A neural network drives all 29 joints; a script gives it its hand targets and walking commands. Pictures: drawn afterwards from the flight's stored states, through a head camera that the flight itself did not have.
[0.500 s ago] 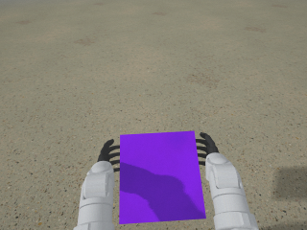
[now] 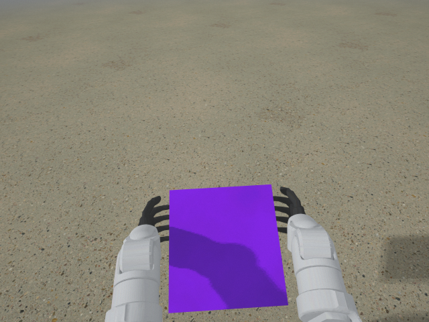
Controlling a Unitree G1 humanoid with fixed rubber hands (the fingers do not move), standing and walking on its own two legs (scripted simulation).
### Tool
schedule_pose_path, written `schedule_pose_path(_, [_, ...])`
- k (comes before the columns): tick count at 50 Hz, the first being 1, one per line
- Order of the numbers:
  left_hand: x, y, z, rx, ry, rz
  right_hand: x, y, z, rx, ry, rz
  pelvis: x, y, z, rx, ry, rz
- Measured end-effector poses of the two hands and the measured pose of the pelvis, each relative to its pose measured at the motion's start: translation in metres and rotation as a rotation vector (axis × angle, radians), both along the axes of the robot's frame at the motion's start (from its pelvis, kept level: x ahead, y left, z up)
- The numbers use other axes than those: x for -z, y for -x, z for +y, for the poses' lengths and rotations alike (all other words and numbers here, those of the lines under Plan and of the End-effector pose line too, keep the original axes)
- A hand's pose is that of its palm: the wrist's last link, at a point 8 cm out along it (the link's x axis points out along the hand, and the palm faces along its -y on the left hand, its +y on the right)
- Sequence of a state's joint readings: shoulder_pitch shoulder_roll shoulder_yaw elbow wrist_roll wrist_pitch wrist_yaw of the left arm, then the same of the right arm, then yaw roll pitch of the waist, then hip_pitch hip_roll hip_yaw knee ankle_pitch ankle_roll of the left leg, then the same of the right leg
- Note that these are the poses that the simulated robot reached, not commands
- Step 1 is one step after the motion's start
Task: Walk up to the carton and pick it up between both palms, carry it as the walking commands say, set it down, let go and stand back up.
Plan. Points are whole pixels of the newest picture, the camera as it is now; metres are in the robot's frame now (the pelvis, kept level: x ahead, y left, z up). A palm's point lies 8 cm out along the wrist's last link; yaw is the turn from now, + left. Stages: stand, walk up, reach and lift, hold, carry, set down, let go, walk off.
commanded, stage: set down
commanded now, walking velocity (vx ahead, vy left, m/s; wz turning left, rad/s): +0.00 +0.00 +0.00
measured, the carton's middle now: (222, 247) +0.33 +0.00 -0.05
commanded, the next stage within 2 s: none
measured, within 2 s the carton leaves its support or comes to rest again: neither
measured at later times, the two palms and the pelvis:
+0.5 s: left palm (155, 242) +0.32 +0.15 -0.02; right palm (287, 236) +0.32 -0.14 -0.02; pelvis +0.01 +0.01 -0.01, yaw -1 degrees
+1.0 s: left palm (164, 255) +0.34 +0.15 -0.11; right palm (279, 251) +0.34 -0.13 -0.11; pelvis -0.03 +0.00 -0.07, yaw -1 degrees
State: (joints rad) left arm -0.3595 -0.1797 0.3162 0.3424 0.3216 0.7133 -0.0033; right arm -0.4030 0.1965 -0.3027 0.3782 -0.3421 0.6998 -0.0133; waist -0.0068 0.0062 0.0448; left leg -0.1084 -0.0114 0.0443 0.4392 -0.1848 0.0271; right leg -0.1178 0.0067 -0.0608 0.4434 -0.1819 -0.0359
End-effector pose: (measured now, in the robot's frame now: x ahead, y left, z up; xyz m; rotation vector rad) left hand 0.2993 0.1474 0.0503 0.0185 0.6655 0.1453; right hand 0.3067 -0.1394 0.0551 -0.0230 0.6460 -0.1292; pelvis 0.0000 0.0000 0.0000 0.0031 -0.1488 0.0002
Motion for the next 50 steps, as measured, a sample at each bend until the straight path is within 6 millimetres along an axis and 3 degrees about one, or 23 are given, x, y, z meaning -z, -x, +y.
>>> schedule_pose_path(9, [0.011, -0.019, -0.003, 0.014, 0.0, 0.023, 0.011, -0.01, -0.003, 0.022, 0.007, 0.024, 0.001, -0.011, 0.004, 0.02, 0.0, 0.013])
schedule_pose_path(20, [0.049, -0.023, 0.002, 0.025, -0.017, 0.059, 0.051, -0.017, 0.001, 0.0, 0.013, 0.067, 0.004, -0.015, 0.008, 0.014, -0.001, 0.11])
schedule_pose_path(32, [0.09, -0.027, 0.001, -0.002, -0.016, 0.038, 0.094, -0.02, 0.002, 0.032, 0.004, 0.046, 0.021, 0.001, 0.008, 0.009, -0.006, 0.249])
schedule_pose_path(50, [0.161, -0.045, 0.001, -0.024, 0.007, 0.017, 0.162, -0.035, 0.005, 0.065, -0.011, 0.023, 0.067, 0.029, 0.004, 0.012, -0.006, 0.464])
